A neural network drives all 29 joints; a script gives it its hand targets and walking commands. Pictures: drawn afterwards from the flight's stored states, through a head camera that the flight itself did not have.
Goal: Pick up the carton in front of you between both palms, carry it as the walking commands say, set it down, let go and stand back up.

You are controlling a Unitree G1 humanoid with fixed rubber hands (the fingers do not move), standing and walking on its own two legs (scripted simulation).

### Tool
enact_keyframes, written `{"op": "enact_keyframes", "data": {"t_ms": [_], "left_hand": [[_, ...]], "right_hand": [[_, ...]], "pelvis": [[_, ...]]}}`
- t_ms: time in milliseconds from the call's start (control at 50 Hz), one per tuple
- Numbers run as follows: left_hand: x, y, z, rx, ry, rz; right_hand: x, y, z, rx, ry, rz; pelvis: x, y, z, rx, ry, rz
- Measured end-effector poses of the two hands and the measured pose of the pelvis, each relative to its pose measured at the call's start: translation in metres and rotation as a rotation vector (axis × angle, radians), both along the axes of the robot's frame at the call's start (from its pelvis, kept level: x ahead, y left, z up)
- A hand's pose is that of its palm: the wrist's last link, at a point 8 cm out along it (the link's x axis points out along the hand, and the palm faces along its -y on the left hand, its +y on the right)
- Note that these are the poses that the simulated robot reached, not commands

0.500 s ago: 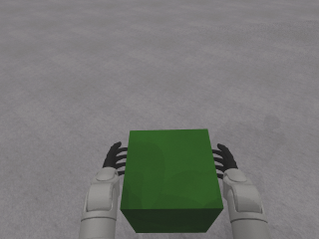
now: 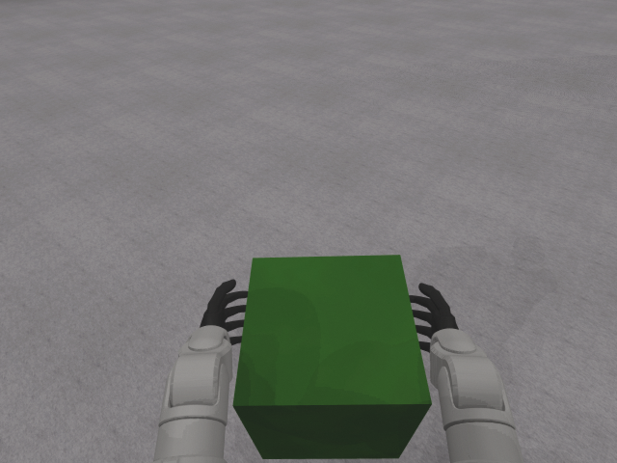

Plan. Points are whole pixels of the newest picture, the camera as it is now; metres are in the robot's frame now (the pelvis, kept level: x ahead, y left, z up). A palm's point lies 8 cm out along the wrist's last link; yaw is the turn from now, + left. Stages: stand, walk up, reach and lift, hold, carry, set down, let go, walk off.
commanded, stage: carry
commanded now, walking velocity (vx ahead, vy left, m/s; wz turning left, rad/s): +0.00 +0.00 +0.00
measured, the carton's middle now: (328, 361) +0.30 +0.00 -0.04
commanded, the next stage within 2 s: hold in 0.78 s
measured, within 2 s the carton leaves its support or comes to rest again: neither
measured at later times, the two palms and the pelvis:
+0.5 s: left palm (208, 352) +0.26 +0.15 +0.04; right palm (444, 357) +0.26 -0.14 +0.04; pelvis -0.02 +0.00 +0.00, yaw +0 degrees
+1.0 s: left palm (177, 381) +0.23 +0.18 +0.05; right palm (421, 358) +0.26 -0.11 +0.04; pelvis -0.04 +0.00 +0.01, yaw +7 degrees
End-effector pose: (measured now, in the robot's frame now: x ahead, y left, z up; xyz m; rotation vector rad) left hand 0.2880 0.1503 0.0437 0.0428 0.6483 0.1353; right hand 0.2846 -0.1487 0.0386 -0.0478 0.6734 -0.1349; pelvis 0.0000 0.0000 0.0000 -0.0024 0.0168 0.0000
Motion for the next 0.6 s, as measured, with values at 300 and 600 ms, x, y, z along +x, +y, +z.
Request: {"op": "enact_keyframes", "data": {"t_ms": [300, 600], "left_hand": [[-0.018, 0.003, 0.0, 0.001, 0.003, 0.0], [-0.026, 0.006, -0.001, 0.002, 0.002, -0.001]], "right_hand": [[-0.018, 0.003, 0.0, -0.001, 0.003, 0.001], [-0.026, 0.006, -0.001, -0.001, 0.002, 0.0]], "pelvis": [[-0.019, 0.003, 0.0, 0.004, 0.001, 0.0], [-0.027, 0.006, 0.0, 0.004, 0.004, 0.0]]}}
